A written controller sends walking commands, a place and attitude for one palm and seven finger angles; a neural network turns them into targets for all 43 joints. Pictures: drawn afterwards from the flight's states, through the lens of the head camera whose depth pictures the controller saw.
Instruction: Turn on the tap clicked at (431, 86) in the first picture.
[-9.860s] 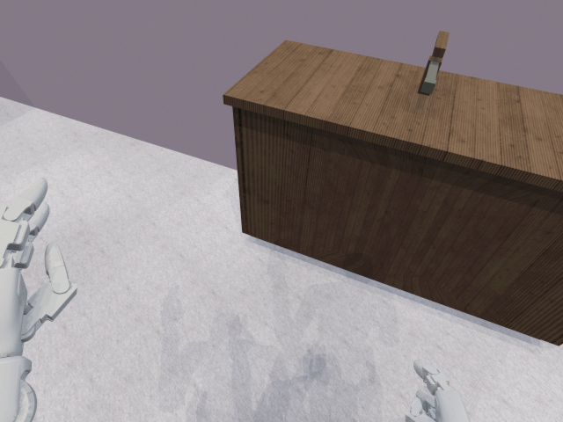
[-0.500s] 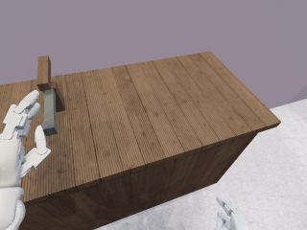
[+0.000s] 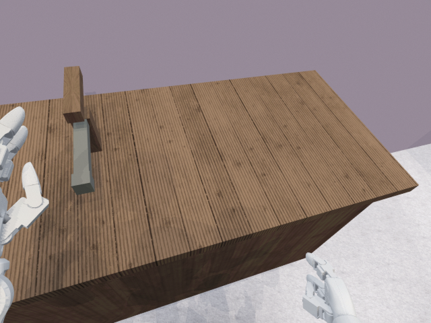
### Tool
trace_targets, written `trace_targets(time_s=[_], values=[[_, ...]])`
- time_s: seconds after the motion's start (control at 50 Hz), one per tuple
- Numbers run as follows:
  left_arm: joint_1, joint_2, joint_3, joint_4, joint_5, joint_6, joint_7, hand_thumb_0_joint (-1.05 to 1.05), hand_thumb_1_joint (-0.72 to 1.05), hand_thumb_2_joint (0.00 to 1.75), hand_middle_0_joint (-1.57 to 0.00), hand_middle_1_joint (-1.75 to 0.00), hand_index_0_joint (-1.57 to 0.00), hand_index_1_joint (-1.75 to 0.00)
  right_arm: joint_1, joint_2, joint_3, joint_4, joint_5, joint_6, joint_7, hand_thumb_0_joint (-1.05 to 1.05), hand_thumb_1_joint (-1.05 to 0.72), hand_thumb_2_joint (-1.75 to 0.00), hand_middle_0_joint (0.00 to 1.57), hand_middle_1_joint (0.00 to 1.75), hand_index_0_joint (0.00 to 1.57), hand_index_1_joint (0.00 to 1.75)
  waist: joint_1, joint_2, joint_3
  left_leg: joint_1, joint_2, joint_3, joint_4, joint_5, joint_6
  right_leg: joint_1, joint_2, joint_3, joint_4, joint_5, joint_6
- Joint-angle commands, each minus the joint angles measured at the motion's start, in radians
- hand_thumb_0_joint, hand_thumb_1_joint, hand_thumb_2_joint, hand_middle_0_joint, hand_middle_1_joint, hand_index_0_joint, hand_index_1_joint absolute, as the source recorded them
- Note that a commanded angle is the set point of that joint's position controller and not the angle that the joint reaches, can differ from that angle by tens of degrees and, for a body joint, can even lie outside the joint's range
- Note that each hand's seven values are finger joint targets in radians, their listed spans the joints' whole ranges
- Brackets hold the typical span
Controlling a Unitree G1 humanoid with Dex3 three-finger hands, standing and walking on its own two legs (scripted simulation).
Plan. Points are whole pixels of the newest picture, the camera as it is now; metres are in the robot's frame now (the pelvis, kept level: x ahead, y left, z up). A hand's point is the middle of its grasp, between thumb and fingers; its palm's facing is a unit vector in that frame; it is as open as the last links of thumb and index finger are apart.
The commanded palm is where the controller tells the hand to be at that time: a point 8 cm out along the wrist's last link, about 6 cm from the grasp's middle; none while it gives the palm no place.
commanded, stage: come to a stop and stand still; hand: left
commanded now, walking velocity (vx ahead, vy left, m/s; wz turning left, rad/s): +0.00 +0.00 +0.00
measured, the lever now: (83, 183) +0.30 +0.26 +0.08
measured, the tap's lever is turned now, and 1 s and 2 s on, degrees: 0 0 0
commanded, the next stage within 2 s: look again from close up in 0.14 s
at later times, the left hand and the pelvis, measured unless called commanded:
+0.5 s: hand (56, 234) +0.18 +0.22 +0.16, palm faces +0.39 -0.86 -0.32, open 7.4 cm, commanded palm +0.13 +0.25 +0.18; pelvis -0.03 -0.03 +0.00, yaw +0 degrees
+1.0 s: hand (97, 228) +0.19 +0.17 +0.17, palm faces +0.31 -0.86 -0.41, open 7.4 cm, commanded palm +0.13 +0.22 +0.18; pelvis -0.04 -0.06 +0.00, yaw -2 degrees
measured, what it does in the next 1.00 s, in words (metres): shifts its weight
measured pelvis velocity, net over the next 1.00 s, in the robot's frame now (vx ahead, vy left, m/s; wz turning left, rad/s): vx -0.04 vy -0.06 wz -0.03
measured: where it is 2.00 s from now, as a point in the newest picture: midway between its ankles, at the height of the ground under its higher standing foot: outside the picture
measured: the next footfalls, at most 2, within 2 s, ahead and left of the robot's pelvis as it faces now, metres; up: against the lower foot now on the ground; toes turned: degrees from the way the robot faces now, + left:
left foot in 1.46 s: -0.11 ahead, +0.01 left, +0.00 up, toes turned +6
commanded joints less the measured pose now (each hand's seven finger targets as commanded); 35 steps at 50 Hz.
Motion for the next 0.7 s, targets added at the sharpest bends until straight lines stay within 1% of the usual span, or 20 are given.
trace_targets(time_s=[0.0, 0.02, 0.04, 0.12, 0.14, 0.2, 0.22, 0.24, 0.3, 0.32, 0.34, 0.42, 0.44, 0.48, 0.52, 0.54, 0.58, 0.62, 0.64, 0.68], values=[[-0.06, 0.148, 0.076, -0.301, -0.004, -0.074, 0.024, 0.0, 0.9, 0.9, -0.2, -0.3, -0.2, -0.3, -0.047, -0.144, -0.064, -0.148, -0.002, -0.057, -0.009, 0.0, -0.9, -0.9, 0.2, 0.3, 0.2, 0.3, -0.002, 0.192, -0.246, 0.047, 0.2, -0.154, -0.063, 0.853, -0.195, 0.142, -0.017, 0.034, 0.028, 0.169, -0.052], [-0.059, 0.152, 0.083, -0.305, -0.005, -0.069, 0.028, 0.0, 0.9, 0.9, -0.2, -0.3, -0.2, -0.3, -0.069, -0.143, -0.058, -0.148, 0.005, -0.059, -0.008, 0.0, -0.9, -0.9, 0.2, 0.3, 0.2, 0.3, -0.004, 0.203, -0.239, 0.073, 0.193, -0.145, -0.074, 0.855, -0.201, 0.114, -0.008, 0.031, 0.03, 0.163, -0.049], [-0.045, 0.121, 0.055, -0.26, -0.008, -0.066, 0.025, 0.0, 0.9, 0.9, -0.2, -0.3, -0.2, -0.3, -0.048, -0.146, -0.056, -0.137, -0.004, -0.05, -0.009, 0.0, -0.9, -0.9, 0.2, 0.3, 0.2, 0.3, -0.009, 0.182, -0.225, 0.059, 0.197, -0.156, -0.082, 0.833, -0.199, 0.108, -0.01, 0.03, 0.02, 0.127, -0.048], [-0.057, 0.146, 0.089, -0.223, -0.007, -0.054, 0.034, 0.0, 0.9, 0.9, -0.2, -0.3, -0.2, -0.3, -0.061, -0.15, -0.061, -0.138, 0.01, -0.042, -0.015, 0.0, -0.9, -0.9, 0.2, 0.3, 0.2, 0.3, -0.007, 0.131, -0.209, -0.008, 0.182, -0.143, -0.081, 0.701, -0.2, 0.167, -0.024, 0.051, 0.002, 0.247, -0.057], [-0.038, 0.112, 0.061, -0.172, -0.013, -0.051, 0.03, 0.0, 0.9, 0.9, -0.2, -0.3, -0.2, -0.3, -0.045, -0.151, -0.058, -0.133, 0.003, -0.032, -0.018, 0.0, -0.9, -0.9, 0.2, 0.3, 0.2, 0.3, -0.011, 0.094, -0.201, -0.04, 0.178, -0.148, -0.084, 0.651, -0.194, 0.178, -0.032, 0.05, -0.005, 0.253, -0.056], [-0.052, 0.131, 0.072, -0.168, -0.014, -0.049, 0.032, 0.0, 0.9, 0.9, -0.2, -0.3, -0.2, -0.3, -0.043, -0.152, -0.065, -0.142, 0.01, -0.027, -0.025, 0.0, -0.9, -0.9, 0.2, 0.3, 0.2, 0.3, -0.01, 0.085, -0.197, -0.098, 0.163, -0.146, -0.089, 0.512, -0.181, 0.223, -0.058, 0.08, -0.014, 0.324, -0.061], [-0.05, 0.134, 0.078, -0.18, -0.014, -0.045, 0.035, 0.0, 0.9, 0.9, -0.2, -0.3, -0.2, -0.3, -0.065, -0.148, -0.059, -0.142, 0.016, -0.027, -0.026, 0.0, -0.9, -0.9, 0.2, 0.3, 0.2, 0.3, -0.012, 0.091, -0.196, -0.084, 0.155, -0.142, -0.105, 0.478, -0.175, 0.205, -0.051, 0.087, -0.015, 0.306, -0.055], [-0.033, 0.101, 0.046, -0.143, -0.018, -0.046, 0.031, 0.0, 0.9, 0.9, -0.2, -0.3, -0.2, -0.3, -0.055, -0.147, -0.053, -0.14, 0.008, -0.02, -0.028, 0.0, -0.9, -0.9, 0.2, 0.3, 0.2, 0.3, -0.011, 0.077, -0.182, -0.108, 0.155, -0.146, -0.119, 0.421, -0.164, 0.2, -0.055, 0.081, -0.026, 0.266, -0.051], [-0.057, 0.119, 0.049, -0.184, -0.016, -0.047, 0.035, 0.0, 0.9, 0.9, -0.2, -0.3, -0.2, -0.3, -0.055, -0.148, -0.058, -0.149, 0.012, -0.026, -0.034, 0.0, -0.9, -0.9, 0.2, 0.3, 0.2, 0.3, -0.006, 0.073, -0.168, -0.147, 0.158, -0.156, -0.153, 0.274, -0.132, 0.212, -0.06, 0.104, -0.039, 0.2, -0.041], [-0.067, 0.148, 0.075, -0.21, -0.014, -0.048, 0.041, 0.0, 0.9, 0.9, -0.2, -0.3, -0.2, -0.3, -0.079, -0.145, -0.053, -0.146, 0.015, -0.028, -0.037, 0.0, -0.9, -0.9, 0.2, 0.3, 0.2, 0.3, -0.006, 0.101, -0.175, -0.138, 0.157, -0.15, -0.163, 0.255, -0.128, 0.205, -0.052, 0.104, -0.037, 0.179, -0.035], [-0.062, 0.112, 0.04, -0.184, -0.017, -0.051, 0.037, 0.0, 0.9, 0.9, -0.2, -0.3, -0.2, -0.3, -0.071, -0.145, -0.046, -0.145, 0.007, -0.026, -0.038, 0.0, -0.9, -0.9, 0.2, 0.3, 0.2, 0.3, -0.005, 0.092, -0.165, -0.161, 0.156, -0.162, -0.178, 0.211, -0.117, 0.204, -0.051, 0.099, -0.047, 0.135, -0.032], [-0.089, 0.16, 0.078, -0.225, -0.008, -0.055, 0.046, 0.0, 0.9, 0.9, -0.2, -0.3, -0.2, -0.3, -0.077, -0.147, -0.051, -0.142, 0.014, -0.043, -0.043, 0.0, -0.9, -0.9, 0.2, 0.3, 0.2, 0.3, -0.002, 0.119, -0.152, -0.185, 0.159, -0.165, -0.196, 0.1, -0.089, 0.206, -0.049, 0.125, -0.066, 0.072, -0.027], [-0.078, 0.128, 0.051, -0.182, -0.011, -0.056, 0.043, 0.0, 0.9, 0.9, -0.2, -0.3, -0.2, -0.3, -0.068, -0.145, -0.045, -0.142, 0.005, -0.042, -0.044, 0.0, -0.9, -0.9, 0.2, 0.3, 0.2, 0.3, -0.002, 0.097, -0.143, -0.202, 0.158, -0.167, -0.203, 0.05, -0.073, 0.2, -0.051, 0.127, -0.087, 0.023, -0.024], [-0.089, 0.134, 0.053, -0.176, -0.007, -0.056, 0.042, 0.0, 0.9, 0.9, -0.2, -0.3, -0.2, -0.3, -0.055, -0.152, -0.054, -0.139, 0.009, -0.052, -0.044, 0.0, -0.9, -0.9, 0.2, 0.3, 0.2, 0.3, -0.003, 0.098, -0.122, -0.211, 0.154, -0.165, -0.201, -0.002, -0.06, 0.182, -0.056, 0.151, -0.115, -0.027, -0.025], [-0.089, 0.142, 0.06, -0.169, -0.002, -0.054, 0.045, 0.0, 0.9, 0.9, -0.2, -0.3, -0.2, -0.3, -0.063, -0.151, -0.052, -0.13, 0.013, -0.056, -0.045, 0.0, -0.9, -0.9, 0.2, 0.3, 0.2, 0.3, -0.006, 0.1, -0.11, -0.192, 0.146, -0.159, -0.195, -0.015, -0.054, 0.146, -0.059, 0.169, -0.15, -0.075, -0.026], [-0.086, 0.116, 0.037, -0.134, -0.004, -0.054, 0.041, 0.0, 0.9, 0.9, -0.2, -0.3, -0.2, -0.3, -0.05, -0.152, -0.047, -0.127, 0.003, -0.054, -0.045, 0.0, -0.9, -0.9, 0.2, 0.3, 0.2, 0.3, -0.006, 0.072, -0.111, -0.201, 0.144, -0.164, -0.197, -0.022, -0.051, 0.15, -0.058, 0.165, -0.157, -0.098, -0.026], [-0.09, 0.125, 0.04, -0.132, -0.001, -0.052, 0.041, 0.0, 0.9, 0.9, -0.2, -0.3, -0.2, -0.3, -0.043, -0.159, -0.055, -0.126, 0.008, -0.061, -0.044, 0.0, -0.9, -0.9, 0.2, 0.3, 0.2, 0.3, -0.005, 0.084, -0.11, -0.187, 0.14, -0.155, -0.186, -0.022, -0.049, 0.136, -0.063, 0.183, -0.176, -0.114, -0.025], [-0.094, 0.132, 0.043, -0.149, 0.002, -0.051, 0.043, 0.0, 0.9, 0.9, -0.2, -0.3, -0.2, -0.3, -0.056, -0.156, -0.052, -0.121, 0.013, -0.064, -0.043, 0.0, -0.9, -0.9, 0.2, 0.3, 0.2, 0.3, -0.007, 0.085, -0.114, -0.158, 0.14, -0.152, -0.184, 0.009, -0.05, 0.121, -0.062, 0.177, -0.179, -0.098, -0.026], [-0.099, 0.108, 0.02, -0.128, -0.003, -0.051, 0.041, 0.0, 0.9, 0.9, -0.2, -0.3, -0.2, -0.3, -0.048, -0.154, -0.045, -0.122, 0.007, -0.062, -0.044, 0.0, -0.9, -0.9, 0.2, 0.3, 0.2, 0.3, -0.008, 0.073, -0.11, -0.167, 0.143, -0.158, -0.198, 0.021, -0.053, 0.129, -0.052, 0.166, -0.173, -0.091, -0.022], [-0.112, 0.133, 0.045, -0.145, -0.005, -0.051, 0.044, 0.0, 0.9, 0.9, -0.2, -0.3, -0.2, -0.3, -0.049, -0.155, -0.052, -0.13, 0.012, -0.07, -0.044, 0.0, -0.9, -0.9, 0.2, 0.3, 0.2, 0.3, -0.002, 0.07, -0.1, -0.181, 0.163, -0.168, -0.211, 0.05, -0.059, 0.14, -0.041, 0.166, -0.148, -0.025, -0.017]])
